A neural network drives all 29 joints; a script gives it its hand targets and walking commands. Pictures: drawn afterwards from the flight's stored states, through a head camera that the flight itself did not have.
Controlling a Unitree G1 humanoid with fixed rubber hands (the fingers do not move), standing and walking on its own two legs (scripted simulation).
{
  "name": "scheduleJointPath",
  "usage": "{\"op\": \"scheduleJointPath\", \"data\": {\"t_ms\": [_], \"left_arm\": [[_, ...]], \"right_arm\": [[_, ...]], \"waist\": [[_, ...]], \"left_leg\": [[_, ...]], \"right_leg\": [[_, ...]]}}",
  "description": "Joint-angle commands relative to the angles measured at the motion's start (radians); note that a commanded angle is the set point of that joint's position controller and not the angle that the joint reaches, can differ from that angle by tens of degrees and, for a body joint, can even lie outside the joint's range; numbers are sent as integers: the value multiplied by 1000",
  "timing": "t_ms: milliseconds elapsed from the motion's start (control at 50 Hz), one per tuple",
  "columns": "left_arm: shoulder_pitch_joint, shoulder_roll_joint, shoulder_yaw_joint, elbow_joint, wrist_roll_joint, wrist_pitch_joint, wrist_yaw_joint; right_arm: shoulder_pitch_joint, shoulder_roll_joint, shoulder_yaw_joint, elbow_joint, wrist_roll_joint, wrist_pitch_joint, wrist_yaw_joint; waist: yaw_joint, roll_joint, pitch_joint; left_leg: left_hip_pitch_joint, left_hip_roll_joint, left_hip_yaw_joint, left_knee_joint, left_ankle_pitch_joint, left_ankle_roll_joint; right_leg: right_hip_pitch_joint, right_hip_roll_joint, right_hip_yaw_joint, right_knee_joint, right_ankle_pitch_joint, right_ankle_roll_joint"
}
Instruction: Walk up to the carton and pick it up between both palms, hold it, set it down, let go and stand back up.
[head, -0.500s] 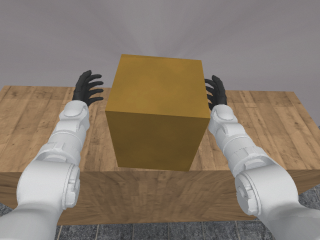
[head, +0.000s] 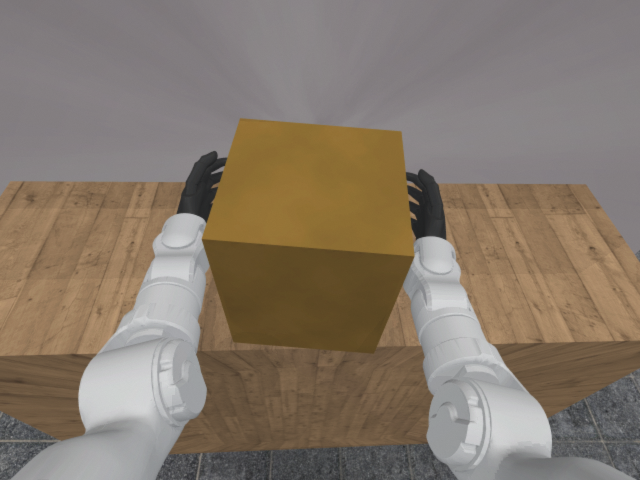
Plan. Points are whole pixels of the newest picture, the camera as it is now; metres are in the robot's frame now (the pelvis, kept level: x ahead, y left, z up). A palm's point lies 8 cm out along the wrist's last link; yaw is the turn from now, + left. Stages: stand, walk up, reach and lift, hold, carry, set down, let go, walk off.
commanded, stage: reach and lift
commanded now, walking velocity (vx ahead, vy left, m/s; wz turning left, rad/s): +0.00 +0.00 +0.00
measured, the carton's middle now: (311, 244) +0.41 +0.02 +0.05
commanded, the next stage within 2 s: none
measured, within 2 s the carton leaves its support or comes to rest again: leaves its support in 1.46 s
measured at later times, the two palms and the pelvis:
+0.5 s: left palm (182, 223) +0.41 +0.18 +0.09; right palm (417, 233) +0.39 -0.12 +0.09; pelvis +0.01 +0.00 +0.00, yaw +1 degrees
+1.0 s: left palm (183, 223) +0.41 +0.18 +0.09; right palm (417, 233) +0.39 -0.12 +0.09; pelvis +0.01 +0.00 +0.00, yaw +2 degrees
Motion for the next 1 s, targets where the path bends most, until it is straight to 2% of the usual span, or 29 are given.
{"op": "scheduleJointPath", "data": {"t_ms": [0, 20, 80, 100, 140, 200, 240, 280, 340, 400, 420, 440, 460, 480, 520, 540, 560, 600, 620, 660, 680, 720, 800, 820, 840, 880, 940, 980], "left_arm": [[-424, -507, -164, -126, 65, 27, -158], [-427, -528, -165, -144, 73, 39, -161], [-420, -558, -193, -209, 68, 67, -169], [-391, -552, -167, -217, 83, 83, -163], [-356, -567, -180, -262, 86, 113, -160], [-353, -579, -187, -315, 95, 140, -154], [-349, -585, -208, -342, 97, 151, -153], [-333, -578, -199, -367, 113, 153, -148], [-305, -579, -194, -351, 123, 169, -157], [-310, -577, -185, -359, 123, 172, -158], [-324, -571, -188, -353, 122, 170, -156], [-327, -563, -180, -357, 113, 162, -155], [-333, -560, -185, -347, 114, 162, -157], [-318, -563, -181, -348, 111, 156, -157], [-327, -558, -178, -331, 117, 157, -156], [-327, -579, -199, -345, 108, 154, -155], [-333, -572, -187, -340, 113, 154, -154], [-327, -577, -192, -335, 117, 157, -156], [-330, -576, -184, -335, 121, 154, -155], [-315, -577, -183, -314, 115, 160, -155], [-319, -577, -192, -327, 111, 157, -153], [-325, -568, -183, -319, 113, 161, -152], [-340, -570, -200, -337, 110, 166, -151], [-318, -579, -199, -329, 112, 169, -149], [-316, -585, -203, -323, 112, 174, -150], [-321, -574, -188, -317, 112, 171, -149], [-332, -574, -215, -337, 94, 169, -148], [-355, -573, -208, -325, 97, 167, -145]], "right_arm": [[-480, 499, 332, -88, -73, -44, 171], [-478, 515, 335, -84, -79, -46, 170], [-466, 519, 345, -102, -83, -53, 167], [-476, 514, 363, -118, -87, -52, 172], [-445, 508, 364, -116, -86, -51, 174], [-435, 510, 362, -127, -82, -64, 166], [-440, 498, 341, -124, -84, -73, 160], [-413, 511, 344, -112, -81, -81, 153], [-408, 501, 349, -113, -77, -81, 144], [-431, 501, 338, -125, -84, -86, 144], [-439, 496, 330, -124, -89, -87, 146], [-428, 505, 336, -120, -89, -87, 146], [-420, 502, 336, -116, -97, -84, 145], [-414, 501, 342, -121, -92, -87, 143], [-421, 502, 326, -106, -95, -87, 145], [-425, 494, 320, -118, -102, -92, 144], [-416, 493, 322, -100, -104, -91, 142], [-428, 495, 319, -115, -108, -95, 139], [-429, 504, 329, -109, -105, -97, 139], [-445, 496, 331, -127, -104, -105, 143], [-431, 499, 330, -108, -102, -105, 141], [-430, 485, 330, -101, -91, -100, 145], [-434, 479, 333, -87, -70, -97, 143], [-440, 467, 330, -102, -74, -102, 142], [-447, 465, 324, -105, -82, -106, 138], [-464, 471, 335, -114, -77, -110, 135], [-440, 471, 341, -101, -66, -104, 134], [-459, 480, 341, -106, -68, -105, 137]], "waist": [[34, 67, -352], [41, 62, -341], [29, 63, -354], [78, 37, -305], [72, 46, -322], [72, 69, -365], [56, 100, -369], [60, 109, -356], [51, 99, -334], [68, 82, -341], [59, 79, -331], [63, 62, -325], [47, 54, -310], [62, 49, -320], [52, 60, -308], [37, 55, -344], [49, 61, -319], [35, 57, -336], [49, 53, -338], [51, 41, -326], [47, 54, -339], [60, 67, -305], [49, 91, -310], [51, 85, -325], [39, 71, -328], [54, 58, -319], [39, 63, -340], [47, 74, -350]], "left_leg": [[103, -43, 109, -37, 469, -65], [132, -42, 115, -39, 490, -66], [179, -40, 115, -32, 532, -73], [172, -40, 113, -32, 553, -67], [202, -36, 113, -24, 610, -70], [204, -41, 128, -21, 594, -64], [203, -48, 132, -21, 559, -66], [197, -48, 134, -20, 559, -64], [166, -56, 131, -37, 498, -53], [144, -56, 135, -56, 446, -42], [137, -56, 132, -62, 426, -41], [134, -59, 134, -65, 412, -33], [119, -58, 132, -75, 384, -32], [122, -56, 134, -77, 391, -31], [121, -55, 134, -76, 403, -34], [137, -53, 129, -71, 417, -38], [147, -51, 136, -70, 429, -37], [142, -55, 131, -70, 419, -37], [133, -54, 130, -71, 415, -36], [132, -51, 130, -70, 433, -36], [148, -50, 127, -66, 452, -39], [157, -46, 131, -67, 445, -38], [171, -46, 128, -66, 446, -41], [186, -43, 126, -61, 470, -44], [191, -45, 126, -59, 455, -44], [154, -50, 126, -61, 436, -33], [154, -45, 125, -66, 448, -39], [143, -49, 127, -68, 430, -37]], "right_leg": [[386, 61, -63, 37, 308, 1], [375, 68, -69, 28, 299, 3], [358, 73, -74, 13, 284, 2], [326, 72, -77, 10, 283, 3], [315, 75, -83, 12, 298, 8], [304, 70, -90, 5, 284, 5], [313, 65, -91, 5, 280, 3], [330, 59, -92, 11, 306, 5], [368, 55, -90, 18, 343, 15], [367, 53, -96, 11, 300, 15], [372, 54, -98, 6, 278, 14], [383, 50, -94, 11, 290, 17], [393, 47, -93, 9, 296, 17], [396, 49, -92, 13, 307, 21], [391, 49, -96, 10, 301, 17], [379, 54, -101, 12, 311, 17], [377, 53, -99, 7, 296, 17], [383, 51, -98, 2, 304, 15], [386, 53, -98, 5, 299, 14], [386, 54, -99, 7, 322, 16], [379, 53, -105, 12, 327, 14], [356, 57, -103, 3, 260, 10], [338, 50, -98, -6, 251, 1], [330, 58, -104, -8, 253, -3], [326, 58, -105, -15, 248, 1], [346, 53, -98, -5, 274, 9], [360, 59, -104, -4, 275, 6], [340, 53, -100, -11, 252, 2]]}}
